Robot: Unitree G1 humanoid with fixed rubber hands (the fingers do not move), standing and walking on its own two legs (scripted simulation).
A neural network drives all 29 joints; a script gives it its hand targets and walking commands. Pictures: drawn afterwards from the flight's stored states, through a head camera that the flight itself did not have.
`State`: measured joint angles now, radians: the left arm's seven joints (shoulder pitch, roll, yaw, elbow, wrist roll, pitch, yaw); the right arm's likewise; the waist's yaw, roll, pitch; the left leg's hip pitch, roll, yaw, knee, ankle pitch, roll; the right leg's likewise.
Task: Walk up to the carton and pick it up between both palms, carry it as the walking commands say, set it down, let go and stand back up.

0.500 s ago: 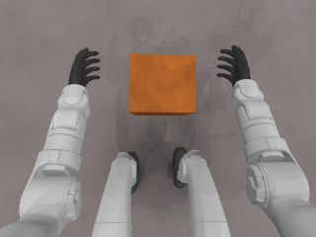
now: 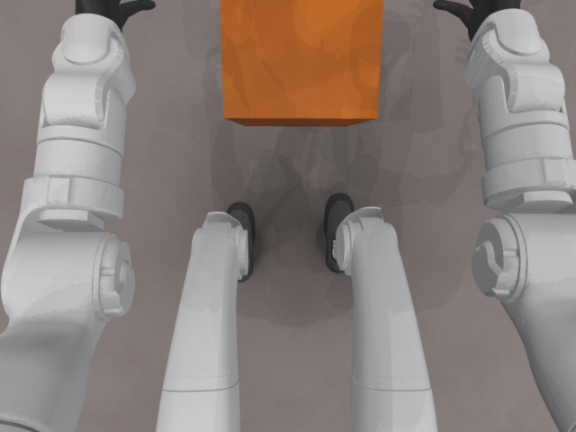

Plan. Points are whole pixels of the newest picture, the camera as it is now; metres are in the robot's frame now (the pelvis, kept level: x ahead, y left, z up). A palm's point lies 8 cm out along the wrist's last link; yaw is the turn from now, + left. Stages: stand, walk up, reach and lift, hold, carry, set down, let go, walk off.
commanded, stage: reach and lift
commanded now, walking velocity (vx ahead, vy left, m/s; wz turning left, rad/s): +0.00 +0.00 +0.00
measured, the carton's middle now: (298, 65) +0.54 -0.02 -0.47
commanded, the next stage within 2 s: none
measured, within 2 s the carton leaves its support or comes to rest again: neither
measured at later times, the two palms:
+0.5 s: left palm (160, 60) +0.52 +0.20 -0.31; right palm (422, 45) +0.53 -0.20 -0.30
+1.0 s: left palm (175, 64) +0.54 +0.21 -0.42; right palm (399, 62) +0.53 -0.20 -0.42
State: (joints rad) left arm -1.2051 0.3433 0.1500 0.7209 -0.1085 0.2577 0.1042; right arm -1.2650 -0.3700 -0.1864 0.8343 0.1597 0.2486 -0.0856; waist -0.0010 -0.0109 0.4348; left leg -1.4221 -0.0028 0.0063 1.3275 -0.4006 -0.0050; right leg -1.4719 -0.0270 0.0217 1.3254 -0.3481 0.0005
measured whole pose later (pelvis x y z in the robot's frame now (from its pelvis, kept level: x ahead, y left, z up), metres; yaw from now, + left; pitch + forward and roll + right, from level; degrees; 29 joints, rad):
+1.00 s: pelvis -0.01 +0.01 -0.24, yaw +0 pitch +31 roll +1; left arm -1.42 0.42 0.14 0.97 -0.23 0.15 0.12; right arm -1.50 -0.42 -0.17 1.11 0.24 0.13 -0.10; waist -0.01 0.00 0.53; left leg -2.14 -0.01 0.01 2.20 -0.61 -0.01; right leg -2.19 -0.02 0.05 2.17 -0.52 0.02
